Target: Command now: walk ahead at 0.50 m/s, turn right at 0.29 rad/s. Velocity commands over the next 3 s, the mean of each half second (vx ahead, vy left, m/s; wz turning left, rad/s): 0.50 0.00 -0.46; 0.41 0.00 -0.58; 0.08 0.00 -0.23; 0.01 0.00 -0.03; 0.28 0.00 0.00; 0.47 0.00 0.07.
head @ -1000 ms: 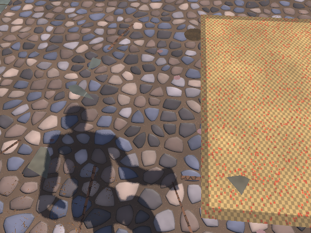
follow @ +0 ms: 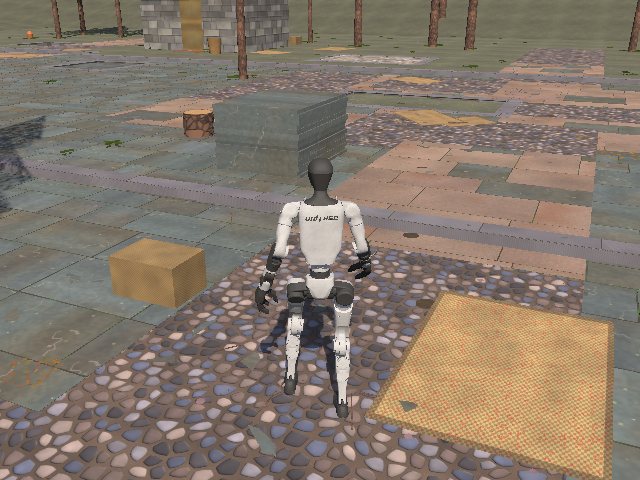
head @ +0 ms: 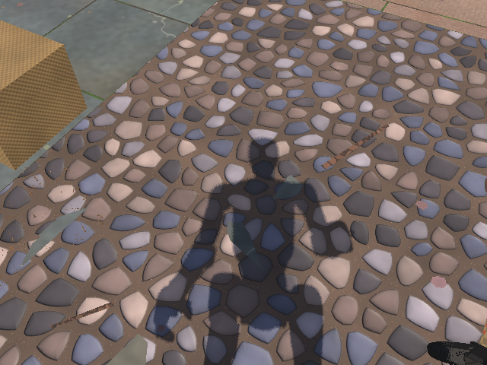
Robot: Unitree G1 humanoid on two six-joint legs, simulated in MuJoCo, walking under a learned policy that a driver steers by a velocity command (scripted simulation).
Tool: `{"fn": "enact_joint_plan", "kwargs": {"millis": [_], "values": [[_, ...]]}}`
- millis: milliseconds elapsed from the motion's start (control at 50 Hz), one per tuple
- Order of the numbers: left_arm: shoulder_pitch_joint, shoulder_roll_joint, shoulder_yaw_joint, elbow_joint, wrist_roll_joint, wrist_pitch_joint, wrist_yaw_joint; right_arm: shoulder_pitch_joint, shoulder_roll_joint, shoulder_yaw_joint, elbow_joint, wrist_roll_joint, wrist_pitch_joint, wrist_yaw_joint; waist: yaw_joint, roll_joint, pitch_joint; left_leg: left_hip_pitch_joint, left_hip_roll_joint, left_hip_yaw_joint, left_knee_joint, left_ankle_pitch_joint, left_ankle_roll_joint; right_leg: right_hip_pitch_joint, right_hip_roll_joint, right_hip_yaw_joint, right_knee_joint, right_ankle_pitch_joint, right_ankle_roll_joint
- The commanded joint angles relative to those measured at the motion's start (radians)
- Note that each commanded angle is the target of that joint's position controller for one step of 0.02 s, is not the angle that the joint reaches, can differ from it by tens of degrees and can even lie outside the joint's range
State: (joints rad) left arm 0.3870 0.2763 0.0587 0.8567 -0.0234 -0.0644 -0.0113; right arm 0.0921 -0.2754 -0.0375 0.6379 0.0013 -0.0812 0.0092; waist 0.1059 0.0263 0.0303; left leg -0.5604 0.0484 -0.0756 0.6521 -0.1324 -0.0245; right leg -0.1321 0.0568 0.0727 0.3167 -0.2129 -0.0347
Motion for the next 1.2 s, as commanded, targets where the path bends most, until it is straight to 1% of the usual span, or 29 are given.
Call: {"fn": "enact_joint_plan", "kwargs": {"millis": [20,100,120,140,160,180,220,260,400,500,560,580,600,620,640,660,680,700,720,820,880,940,1040,1060,1080,1100,1120,1160,1200], "values": [[-0.039,0.186,0.043,-0.072,-0.011,-0.006,0.010,-0.060,-0.072,-0.018,-0.077,0.011,-0.023,0.007,-0.043,-0.118,-0.024,0.157,-0.045,0.022,-0.109,0.102,-0.009,-0.082,-0.225,0.218,-0.091,0.139,-0.163],[-0.032,0.151,0.033,-0.075,-0.002,0.005,0.016,0.063,-0.131,-0.052,-0.046,0.009,-0.032,-0.004,-0.138,-0.120,-0.073,0.443,-0.026,0.022,-0.218,0.055,0.046,-0.139,-0.176,0.238,0.077,0.088,-0.091],[-0.053,0.093,0.012,-0.096,0.010,0.000,0.013,0.201,-0.185,-0.070,-0.030,-0.007,-0.032,-0.015,-0.209,-0.048,-0.170,0.640,0.113,-0.106,-0.220,-0.005,0.103,-0.238,-0.114,0.174,0.313,0.019,-0.050],[0.038,0.020,-0.011,-0.129,0.001,-0.015,0.016,0.296,-0.273,-0.093,-0.011,-0.018,-0.014,-0.019,-0.199,0.221,-0.304,0.902,0.342,-0.451,-0.283,-0.183,0.232,-0.508,-0.005,0.031,0.624,-0.273,0.007],[0.031,0.096,0.004,-0.133,-0.018,-0.017,0.020,0.317,-0.222,-0.084,0.011,-0.010,-0.007,-0.011,-0.206,0.241,-0.268,0.868,0.378,-0.630,-0.356,-0.384,0.270,-0.652,-0.048,0.043,0.809,-0.369,0.018],[-0.023,0.153,0.023,-0.135,-0.021,-0.013,0.020,0.277,-0.163,-0.066,0.010,-0.002,-0.009,-0.009,-0.206,0.156,-0.153,0.775,0.338,-0.525,-0.372,-0.395,0.241,-0.695,-0.088,0.062,0.883,-0.290,0.017],[-0.073,0.138,0.027,-0.140,-0.006,0.000,0.018,0.176,-0.095,-0.044,0.012,-0.007,-0.012,-0.004,-0.161,0.099,-0.049,0.610,0.257,-0.312,-0.413,-0.189,0.210,-0.659,-0.136,0.040,0.866,-0.162,0.029],[-0.087,0.101,0.026,-0.152,-0.006,0.018,0.010,0.126,-0.078,-0.042,0.025,-0.014,-0.019,-0.003,-0.124,0.111,-0.006,0.495,0.218,-0.175,-0.465,-0.047,0.197,-0.594,-0.172,0.033,0.822,-0.098,0.039],[-0.232,0.045,0.002,-0.222,0.002,0.027,-0.023,0.136,-0.149,-0.070,0.081,-0.006,-0.027,-0.015,-0.139,0.036,0.016,0.469,0.198,0.098,-0.515,0.186,0.199,-0.545,-0.172,-0.017,0.508,0.187,0.052],[-0.366,0.064,0.002,-0.286,0.001,0.030,-0.047,0.197,-0.198,-0.086,0.125,0.019,-0.008,-0.018,-0.169,0.023,0.052,0.563,0.233,0.187,-0.484,0.226,0.161,-0.512,-0.146,-0.076,0.344,0.188,-0.001],[-0.323,0.110,0.026,-0.301,0.008,0.037,-0.052,0.203,-0.241,-0.099,0.134,0.030,0.013,-0.023,-0.117,0.055,-0.010,0.627,0.235,0.244,-0.299,0.634,0.129,-0.374,-0.065,-0.156,0.317,0.041,-0.061],[-0.203,0.146,0.049,-0.274,0.006,0.041,-0.048,0.195,-0.246,-0.099,0.132,0.034,0.022,-0.026,-0.043,0.048,-0.077,0.598,0.211,0.276,-0.126,0.751,0.108,-0.208,-0.017,-0.183,0.278,0.049,-0.091],[-0.032,0.208,0.084,-0.227,0.002,0.049,-0.033,0.211,-0.219,-0.086,0.128,0.026,0.023,-0.031,0.036,0.018,-0.168,0.456,0.172,0.296,0.112,0.680,0.071,0.068,0.007,-0.153,0.250,0.085,-0.129],[0.036,0.332,0.112,-0.216,-0.006,0.054,-0.012,0.291,-0.108,-0.047,0.082,-0.022,0.012,-0.024,-0.011,-0.237,-0.262,0.041,0.059,0.292,0.502,-0.034,0.005,0.440,-0.251,0.284,0.234,0.058,-0.267],[0.028,0.329,0.097,-0.256,-0.007,0.039,-0.018,0.272,-0.089,-0.026,0.054,-0.016,-0.023,-0.013,-0.020,-0.257,-0.436,-0.165,-0.084,0.057,0.710,-0.485,-0.012,0.568,-0.398,0.768,0.034,-0.168,-0.401],[0.016,0.249,0.072,-0.248,0.002,0.024,-0.026,0.146,-0.179,-0.050,0.032,0.029,-0.045,-0.002,0.027,-0.139,-0.336,-0.267,-0.027,-0.022,0.738,-0.407,0.010,0.505,-0.378,0.674,-0.026,-0.188,-0.334],[-0.023,0.220,0.063,-0.241,0.005,0.014,-0.025,0.103,-0.173,-0.045,0.016,0.039,-0.057,-0.001,0.001,-0.115,-0.210,-0.281,0.009,-0.005,0.674,-0.317,0.029,0.367,-0.340,0.545,-0.030,-0.134,-0.298],[-0.092,0.191,0.053,-0.249,0.006,0.011,-0.023,0.106,-0.164,-0.044,0.029,0.016,-0.060,-0.010,-0.047,-0.049,-0.136,-0.226,0.047,-0.005,0.589,-0.250,0.027,0.217,-0.298,0.440,-0.030,-0.031,-0.268],[-0.146,0.162,0.043,-0.262,0.015,0.009,-0.019,0.124,-0.173,-0.051,0.039,-0.003,-0.052,-0.016,-0.089,-0.063,-0.101,-0.146,0.073,-0.011,0.516,-0.204,0.020,0.098,-0.263,0.362,-0.044,0.075,-0.252],[-0.171,0.185,0.050,-0.257,0.025,0.006,0.009,0.105,-0.125,-0.044,0.032,-0.026,-0.010,-0.022,-0.133,-0.067,-0.052,-0.031,0.038,0.029,0.325,-0.083,-0.050,-0.122,-0.194,0.188,-0.055,0.543,-0.251],[-0.139,0.193,0.057,-0.233,0.009,0.030,0.029,0.006,-0.080,-0.025,0.012,-0.025,-0.010,-0.016,-0.096,-0.095,-0.066,0.056,-0.026,0.046,0.089,0.113,-0.057,-0.165,-0.120,0.113,0.003,0.569,-0.181],[-0.092,0.196,0.061,-0.211,0.002,0.054,0.042,-0.070,-0.091,-0.025,-0.007,-0.007,-0.008,-0.001,-0.064,-0.118,-0.087,0.109,-0.076,0.027,-0.053,0.201,-0.052,-0.129,-0.131,0.183,0.043,0.447,-0.148],[-0.142,0.142,0.047,-0.223,0.008,0.065,0.053,0.029,-0.145,-0.051,0.016,-0.022,-0.023,0.006,-0.130,-0.142,-0.117,0.233,-0.049,0.002,-0.233,0.229,0.021,-0.019,-0.130,0.293,0.260,0.354,-0.091],[-0.119,0.093,0.030,-0.236,0.021,0.060,0.050,0.064,-0.182,-0.055,0.010,-0.042,-0.030,-0.001,-0.131,-0.063,-0.200,0.403,0.066,-0.078,-0.227,0.489,0.072,-0.064,-0.062,0.243,0.416,0.230,-0.050],[0.059,0.042,0.014,-0.216,0.030,0.056,0.047,0.072,-0.216,-0.055,-0.001,-0.063,-0.021,-0.007,-0.055,0.174,-0.297,0.676,0.298,-0.329,-0.170,0.870,0.237,-0.276,0.065,0.162,0.670,-0.388,0.017],[0.138,0.110,0.018,-0.201,0.014,0.059,0.044,0.117,-0.181,-0.055,0.024,-0.032,-0.001,-0.001,-0.059,0.256,-0.373,0.728,0.409,-0.563,-0.215,0.627,0.349,-0.395,0.052,0.126,0.833,-0.532,0.057],[0.066,0.181,0.038,-0.185,0.006,0.075,0.047,0.085,-0.129,-0.040,0.006,-0.012,0.007,0.002,-0.091,0.127,-0.297,0.650,0.344,-0.522,-0.255,0.391,0.320,-0.424,0.012,0.140,0.912,-0.460,0.089],[-0.064,0.188,0.046,-0.197,0.011,0.114,0.060,0.011,-0.086,-0.018,0.002,-0.019,0.029,0.005,-0.102,0.051,-0.171,0.481,0.239,-0.343,-0.299,0.147,0.245,-0.426,-0.023,0.099,0.902,-0.364,0.117],[-0.075,0.131,0.032,-0.199,0.013,0.129,0.057,-0.046,-0.089,-0.014,0.014,-0.028,0.042,0.004,-0.070,0.103,-0.096,0.311,0.151,-0.215,-0.361,0.031,0.207,-0.309,-0.055,0.051,0.729,-0.301,0.121]]}}
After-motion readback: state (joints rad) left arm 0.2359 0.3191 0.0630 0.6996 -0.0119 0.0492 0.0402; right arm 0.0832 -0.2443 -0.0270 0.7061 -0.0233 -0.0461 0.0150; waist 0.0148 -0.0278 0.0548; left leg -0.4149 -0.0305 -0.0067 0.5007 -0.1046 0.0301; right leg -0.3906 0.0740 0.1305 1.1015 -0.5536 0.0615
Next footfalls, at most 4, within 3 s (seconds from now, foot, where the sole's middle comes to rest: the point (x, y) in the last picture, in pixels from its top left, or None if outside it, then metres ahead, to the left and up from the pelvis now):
0.12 left None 0.22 0.14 -0.78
0.60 right None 0.43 -0.18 -0.78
1.06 left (333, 280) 0.73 -0.14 -0.78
1.38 right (389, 358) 0.52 -0.29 -0.78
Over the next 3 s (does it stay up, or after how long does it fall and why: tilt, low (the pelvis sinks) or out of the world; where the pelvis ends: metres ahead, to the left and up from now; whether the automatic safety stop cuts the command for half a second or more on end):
stays up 0.89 -0.48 0.00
